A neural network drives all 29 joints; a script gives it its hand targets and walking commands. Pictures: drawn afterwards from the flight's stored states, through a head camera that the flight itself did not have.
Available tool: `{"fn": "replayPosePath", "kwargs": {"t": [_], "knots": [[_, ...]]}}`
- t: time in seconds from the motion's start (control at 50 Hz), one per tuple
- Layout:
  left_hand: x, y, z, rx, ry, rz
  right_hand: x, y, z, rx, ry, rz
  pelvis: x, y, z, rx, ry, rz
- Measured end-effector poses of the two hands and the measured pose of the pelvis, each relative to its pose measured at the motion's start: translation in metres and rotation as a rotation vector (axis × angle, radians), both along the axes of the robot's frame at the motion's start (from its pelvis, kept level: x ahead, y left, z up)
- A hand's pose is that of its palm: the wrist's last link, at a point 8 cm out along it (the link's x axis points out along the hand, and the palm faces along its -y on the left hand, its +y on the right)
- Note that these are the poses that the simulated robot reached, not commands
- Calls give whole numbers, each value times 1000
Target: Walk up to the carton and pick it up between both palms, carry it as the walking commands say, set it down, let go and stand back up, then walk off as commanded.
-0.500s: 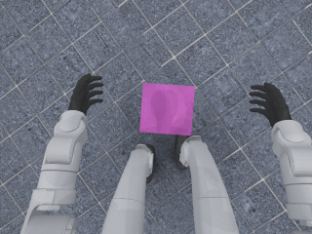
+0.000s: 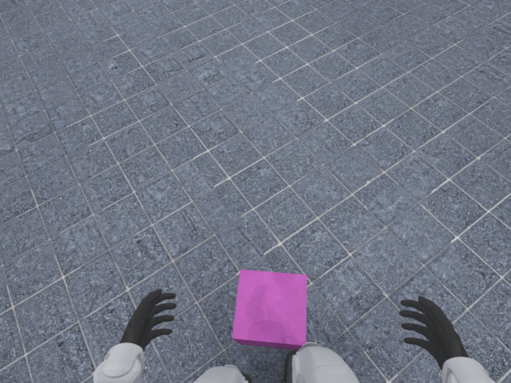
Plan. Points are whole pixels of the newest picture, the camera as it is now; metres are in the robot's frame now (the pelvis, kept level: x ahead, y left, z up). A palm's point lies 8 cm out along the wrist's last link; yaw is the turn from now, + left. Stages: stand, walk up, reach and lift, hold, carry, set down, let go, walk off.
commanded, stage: let go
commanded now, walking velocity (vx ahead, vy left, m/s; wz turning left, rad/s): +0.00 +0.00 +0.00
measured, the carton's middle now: (271, 311) +0.31 +0.00 -0.63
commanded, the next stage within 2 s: stand in 0.46 s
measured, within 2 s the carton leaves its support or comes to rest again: neither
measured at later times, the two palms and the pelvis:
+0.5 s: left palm (113, 336) +0.19 +0.25 -0.06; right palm (432, 334) +0.18 -0.24 -0.05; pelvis +0.03 +0.02 +0.01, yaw +0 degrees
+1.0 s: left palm (61, 332) +0.20 +0.33 -0.06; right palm (426, 329) +0.19 -0.22 -0.03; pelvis +0.05 +0.05 +0.01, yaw +0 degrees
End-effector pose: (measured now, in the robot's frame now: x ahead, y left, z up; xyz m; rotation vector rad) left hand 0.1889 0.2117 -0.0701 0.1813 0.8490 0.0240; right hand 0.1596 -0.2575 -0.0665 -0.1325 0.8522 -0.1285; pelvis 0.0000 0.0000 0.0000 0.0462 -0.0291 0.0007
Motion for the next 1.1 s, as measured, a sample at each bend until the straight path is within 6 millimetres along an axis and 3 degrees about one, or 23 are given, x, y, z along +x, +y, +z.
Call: {"fn": "replayPosePath", "kwargs": {"t": [0.28,0.44,0.62,0.78,0.92,1.1], "knots": [[7,10,13,-23,-25,5,25,15,22,-4,-51,23,25,10,9,-14,-49,-2],[9,24,13,0,-29,24,27,22,19,-21,-5,15,30,17,10,-24,-43,-2],[-7,70,-7,74,11,70,18,23,13,-85,-8,-37,41,31,8,-50,-29,-4],[6,105,1,87,-95,94,25,37,29,-127,-136,-39,49,49,5,-74,-16,-4],[15,118,10,106,-147,89,31,41,39,-143,-208,-46,52,54,5,-78,-13,-11],[8,118,7,108,-131,94,24,37,37,-148,-202,-59,50,52,5,-75,-15,-11]]}}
